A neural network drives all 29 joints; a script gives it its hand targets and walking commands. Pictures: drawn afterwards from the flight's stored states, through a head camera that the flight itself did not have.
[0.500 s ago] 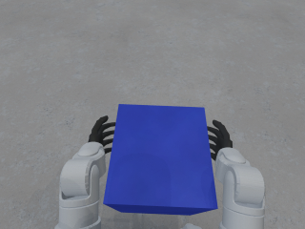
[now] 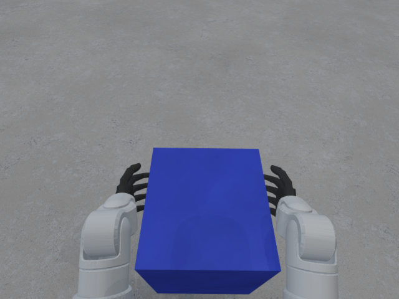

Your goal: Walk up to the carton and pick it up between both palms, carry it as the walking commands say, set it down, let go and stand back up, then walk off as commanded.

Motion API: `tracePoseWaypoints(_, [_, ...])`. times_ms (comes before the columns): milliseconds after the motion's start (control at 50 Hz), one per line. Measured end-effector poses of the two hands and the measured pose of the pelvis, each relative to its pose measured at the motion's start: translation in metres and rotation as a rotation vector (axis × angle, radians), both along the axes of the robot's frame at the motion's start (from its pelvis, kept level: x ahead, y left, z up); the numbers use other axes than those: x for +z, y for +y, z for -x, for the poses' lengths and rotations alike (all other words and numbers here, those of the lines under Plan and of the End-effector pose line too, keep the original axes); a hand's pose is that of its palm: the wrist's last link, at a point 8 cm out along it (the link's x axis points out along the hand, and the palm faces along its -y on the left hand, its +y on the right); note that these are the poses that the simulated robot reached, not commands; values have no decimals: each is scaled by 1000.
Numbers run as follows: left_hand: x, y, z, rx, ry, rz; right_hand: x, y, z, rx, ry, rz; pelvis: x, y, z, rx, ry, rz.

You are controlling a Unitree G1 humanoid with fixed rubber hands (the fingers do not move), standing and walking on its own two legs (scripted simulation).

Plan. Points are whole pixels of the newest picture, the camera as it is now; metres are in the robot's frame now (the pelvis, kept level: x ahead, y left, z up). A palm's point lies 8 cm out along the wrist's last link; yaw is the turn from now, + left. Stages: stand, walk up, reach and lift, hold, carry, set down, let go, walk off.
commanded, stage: carry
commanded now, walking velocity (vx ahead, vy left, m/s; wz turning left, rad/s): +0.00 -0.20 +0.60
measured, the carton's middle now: (204, 226) +0.26 +0.01 +0.00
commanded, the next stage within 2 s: none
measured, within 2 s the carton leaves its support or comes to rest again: neither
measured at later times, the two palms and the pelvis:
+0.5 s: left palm (168, 238) +0.20 +0.07 +0.09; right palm (328, 208) +0.27 -0.21 +0.08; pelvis -0.03 -0.14 +0.00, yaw +18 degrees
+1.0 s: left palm (212, 284) +0.14 +0.00 +0.08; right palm (338, 200) +0.30 -0.24 +0.07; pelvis -0.01 -0.27 -0.01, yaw +35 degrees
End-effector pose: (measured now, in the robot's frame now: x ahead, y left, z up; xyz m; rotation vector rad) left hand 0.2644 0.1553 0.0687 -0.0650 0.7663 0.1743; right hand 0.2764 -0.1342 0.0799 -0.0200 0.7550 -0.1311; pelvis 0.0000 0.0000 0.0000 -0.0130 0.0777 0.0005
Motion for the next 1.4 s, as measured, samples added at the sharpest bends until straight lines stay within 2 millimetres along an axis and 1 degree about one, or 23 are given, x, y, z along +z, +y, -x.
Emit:
tracePoseWaypoints(40, [1,0,10,32,14,4,1,0,2,31,14,3,5,-9,5,24,-2,7])
tracePoseWaypoints(100, [8,-7,20,70,-6,5,6,-5,3,63,-5,-3,8,-24,12,59,2,17])
tracePoseWaypoints(200, [19,-32,28,109,-51,-12,11,-29,2,98,-50,-26,7,-58,19,113,14,25])
tracePoseWaypoints(240, [20,-46,31,122,-58,-27,8,-44,2,109,-56,-42,3,-75,21,135,16,24])
tracePoseWaypoints(300, [16,-70,37,131,-56,-64,-5,-66,3,120,-55,-78,-7,-99,23,168,12,8])
tracePoseWaypoints(360, [13,-85,48,129,-2,-94,-13,-81,10,127,-2,-96,-2,-114,25,213,6,-17])
tracePoseWaypoints(400, [15,-90,54,144,13,-94,-12,-85,12,142,13,-99,2,-123,26,239,6,-24])
tracePoseWaypoints(480, [21,-89,64,208,-19,-73,-1,-81,6,199,-19,-86,3,-138,30,293,14,-26])
tracePoseWaypoints(560, [17,-80,81,293,-63,-41,9,-64,-1,280,-62,-58,-3,-150,32,350,19,-14])
tracePoseWaypoints(600, [10,-74,92,338,-71,-23,7,-54,-2,329,-69,-34,-9,-155,33,382,20,-10])
tracePoseWaypoints(660, [1,-74,115,405,-17,-4,2,-46,2,405,-18,0,-2,-166,34,412,3,-3])
tracePoseWaypoints(700, [1,-77,128,444,6,8,2,-44,5,444,5,9,3,-175,35,435,-4,4])
tracePoseWaypoints(780, [10,-88,139,501,-11,4,8,-48,4,495,-10,-3,9,-196,35,482,-5,16])
tracePoseWaypoints(880, [20,-113,136,541,-49,-22,13,-69,-7,530,-45,-34,7,-230,27,535,4,25])
tracePoseWaypoints(920, [21,-128,132,552,-51,-38,9,-82,-13,539,-47,-50,3,-245,21,557,6,24])
tracePoseWaypoints(980, [17,-151,127,557,-41,-75,-4,-103,-22,547,-38,-86,-6,-268,13,590,8,8])
tracePoseWaypoints(1040, [14,-170,129,552,18,-94,-13,-120,-22,551,18,-95,-2,-282,9,634,9,-19])
tracePoseWaypoints(1080, [15,-177,132,565,36,-93,-12,-125,-21,564,35,-94,2,-289,6,660,10,-26])
tracePoseWaypoints(1140, [20,-180,138,609,13,-81,-4,-122,-24,602,15,-90,4,-301,4,699,17,-27])
tracePoseWaypoints(1200, [21,-179,150,669,-28,-68,5,-110,-26,659,-26,-79,1,-310,1,742,23,-21])
tracePoseWaypoints(1280, [9,-176,173,757,-63,-41,7,-89,-22,750,-62,-46,-8,-319,-2,803,24,-10])
tracePoseWaypoints(1340, [1,-185,194,825,-17,-9,3,-83,-15,826,-19,-6,-2,-331,-5,833,5,-5])
tracePoseWaypoints(1400, [3,-197,207,882,1,8,4,-82,-12,881,1,7,5,-343,-10,868,-7,2])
